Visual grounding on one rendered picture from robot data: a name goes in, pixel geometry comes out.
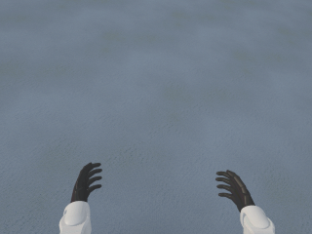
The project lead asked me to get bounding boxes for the robot left hand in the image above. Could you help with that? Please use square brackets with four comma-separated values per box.
[70, 162, 102, 203]

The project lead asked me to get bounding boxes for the right robot forearm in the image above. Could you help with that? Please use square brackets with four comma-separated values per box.
[240, 205, 275, 234]

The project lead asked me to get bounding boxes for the robot right hand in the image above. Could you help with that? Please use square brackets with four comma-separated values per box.
[215, 170, 255, 212]

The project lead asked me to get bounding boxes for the left robot forearm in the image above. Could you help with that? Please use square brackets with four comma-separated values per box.
[58, 201, 92, 234]

